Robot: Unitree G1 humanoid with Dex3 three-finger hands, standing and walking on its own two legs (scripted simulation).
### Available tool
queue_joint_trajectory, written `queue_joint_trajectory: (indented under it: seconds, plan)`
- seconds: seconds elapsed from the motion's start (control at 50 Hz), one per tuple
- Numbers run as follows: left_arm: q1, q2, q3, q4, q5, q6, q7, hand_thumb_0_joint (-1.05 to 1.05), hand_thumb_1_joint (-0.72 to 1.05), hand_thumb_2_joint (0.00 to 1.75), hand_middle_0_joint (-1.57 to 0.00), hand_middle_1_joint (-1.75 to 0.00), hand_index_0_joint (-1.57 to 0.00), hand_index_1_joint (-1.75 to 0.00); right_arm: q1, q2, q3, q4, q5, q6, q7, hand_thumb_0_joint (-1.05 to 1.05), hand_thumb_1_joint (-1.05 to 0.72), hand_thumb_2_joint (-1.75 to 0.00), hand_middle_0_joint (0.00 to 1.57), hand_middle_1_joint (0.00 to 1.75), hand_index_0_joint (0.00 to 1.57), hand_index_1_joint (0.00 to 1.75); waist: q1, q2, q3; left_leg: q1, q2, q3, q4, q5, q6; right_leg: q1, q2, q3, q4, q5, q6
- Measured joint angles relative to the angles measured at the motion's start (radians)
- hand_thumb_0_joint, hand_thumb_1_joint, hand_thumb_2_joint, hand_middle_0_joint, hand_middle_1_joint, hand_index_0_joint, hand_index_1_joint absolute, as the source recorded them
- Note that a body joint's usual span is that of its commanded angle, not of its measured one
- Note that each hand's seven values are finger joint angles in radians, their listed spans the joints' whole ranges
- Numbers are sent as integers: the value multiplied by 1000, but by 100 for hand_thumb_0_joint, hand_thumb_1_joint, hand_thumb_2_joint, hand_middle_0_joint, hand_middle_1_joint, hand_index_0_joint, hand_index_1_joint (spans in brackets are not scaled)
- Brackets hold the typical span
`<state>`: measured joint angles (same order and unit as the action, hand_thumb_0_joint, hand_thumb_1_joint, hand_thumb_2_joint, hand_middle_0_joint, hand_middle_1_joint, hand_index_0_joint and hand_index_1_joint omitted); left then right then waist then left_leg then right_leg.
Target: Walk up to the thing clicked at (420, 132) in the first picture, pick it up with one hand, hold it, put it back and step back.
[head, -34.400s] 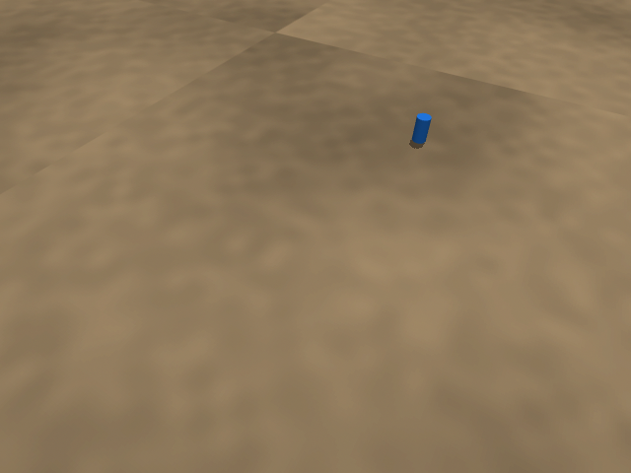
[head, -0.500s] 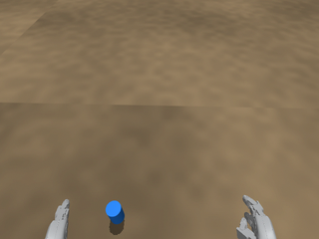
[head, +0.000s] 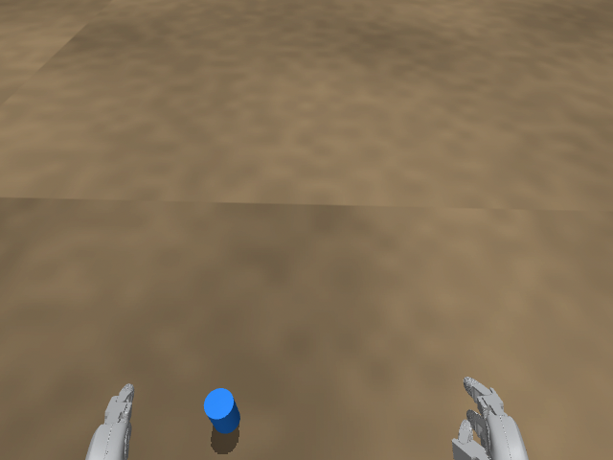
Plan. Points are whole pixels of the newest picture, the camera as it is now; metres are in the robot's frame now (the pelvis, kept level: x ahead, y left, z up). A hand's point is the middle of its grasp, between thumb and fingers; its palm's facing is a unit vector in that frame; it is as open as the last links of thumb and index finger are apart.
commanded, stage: stand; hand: left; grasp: from the side
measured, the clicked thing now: (223, 411) +0.39 +0.22 -0.65
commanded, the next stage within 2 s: none
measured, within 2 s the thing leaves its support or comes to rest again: neither
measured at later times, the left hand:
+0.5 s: hand out of the picture +0.11 +0.24 -0.11, palm faces +0.00 -0.94 -0.35, open 7.9 cm
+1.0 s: hand out of the picture +0.03 +0.26 -0.10, palm faces +0.01 -0.94 -0.35, open 7.4 cm
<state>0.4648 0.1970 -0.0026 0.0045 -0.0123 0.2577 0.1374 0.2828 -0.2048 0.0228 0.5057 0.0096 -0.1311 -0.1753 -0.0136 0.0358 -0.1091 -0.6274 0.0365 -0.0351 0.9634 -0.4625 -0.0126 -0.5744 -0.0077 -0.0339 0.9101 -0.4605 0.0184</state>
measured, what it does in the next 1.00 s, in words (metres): rises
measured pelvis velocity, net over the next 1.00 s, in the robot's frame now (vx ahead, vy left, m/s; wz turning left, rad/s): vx -0.02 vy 0.01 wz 0.01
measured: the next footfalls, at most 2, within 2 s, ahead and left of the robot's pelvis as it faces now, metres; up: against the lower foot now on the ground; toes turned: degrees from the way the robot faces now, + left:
none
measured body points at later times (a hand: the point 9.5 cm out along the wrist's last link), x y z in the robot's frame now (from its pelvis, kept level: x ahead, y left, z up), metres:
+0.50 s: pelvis -0.01 +0.01 +0.02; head +0.00 +0.01 +0.47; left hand +0.10 +0.29 -0.08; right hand +0.11 -0.28 -0.09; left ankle +0.01 +0.12 -0.69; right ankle +0.00 -0.13 -0.69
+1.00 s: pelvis -0.02 +0.01 +0.06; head -0.03 +0.01 +0.51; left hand +0.03 +0.31 -0.08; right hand +0.05 -0.27 -0.08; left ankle +0.01 +0.12 -0.69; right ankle +0.00 -0.13 -0.69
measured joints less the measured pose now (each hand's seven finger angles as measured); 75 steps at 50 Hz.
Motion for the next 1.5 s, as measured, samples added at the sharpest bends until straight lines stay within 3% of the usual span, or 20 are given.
queue_joint_trajectory:
  seconds: [0.1,0.24,0.28,0.32,0.4,0.52,0.68,0.88,1.5]
  plan:
    - [-1,0,0,0,1,2,1,-1,-35,25,-13,-19,-13,-18,1,-1,-1,1,-1,-1,-3,1,-90,-90,20,31,21,30,-1,-1,1,1,0,-1,0,1,1,2,0,-1,-2,2,1]
    - [1,1,-2,-1,1,0,2,-1,10,63,-18,-27,-18,-27,3,-1,-1,0,-1,-1,-1,1,-90,-90,20,30,21,30,0,-3,0,2,-1,1,0,4,1,2,-1,1,-1,5,1]
    - [-60,20,-9,117,45,-79,-28,-1,24,71,-19,-28,-19,-28,-30,-11,-8,61,-55,11,32,1,-90,-90,20,30,20,30,11,-14,45,47,-9,8,-20,14,5,41,-9,7,-7,7,-1]
    - [-133,51,-14,277,70,-144,-65,-1,39,77,-19,-29,-19,-29,-70,-35,-6,144,-82,54,81,1,-90,-90,20,30,21,30,22,-27,73,88,-19,15,-48,29,10,74,-19,13,-20,13,-3]
    - [-204,96,-1,510,68,-208,-106,0,63,84,-20,-30,-20,-30,-95,-69,-29,253,-71,100,144,1,-90,-90,20,31,21,30,30,-43,104,155,-34,25,-108,55,15,131,-34,21,-59,29,2]
    - [-221,128,25,736,55,-240,-111,0,81,88,-20,-30,-20,-30,-77,-104,-62,353,-63,116,166,1,-90,-90,20,30,21,30,27,-44,130,246,-39,30,-212,99,21,223,-38,23,-167,78,12]
    - [-233,129,23,929,40,-250,-108,1,89,90,-20,-30,-20,-30,-77,-107,-56,474,-49,129,166,1,-91,-90,20,30,20,30,30,-39,159,365,-46,33,-367,174,27,346,-45,22,-332,158,22]
    - [-273,118,8,1066,37,-254,-113,0,90,90,-20,-30,-20,-30,-119,-92,-40,570,-35,134,169,1,-91,-90,20,30,21,30,32,-30,170,464,-56,36,-517,259,30,439,-54,23,-469,237,28]
    - [-312,121,9,1151,30,-263,-126,0,90,90,-20,-31,-20,-30,-138,-126,-38,647,-26,137,177,0,-91,-90,20,30,20,30,18,-20,173,486,-36,37,-598,306,12,450,-33,23,-536,279,12]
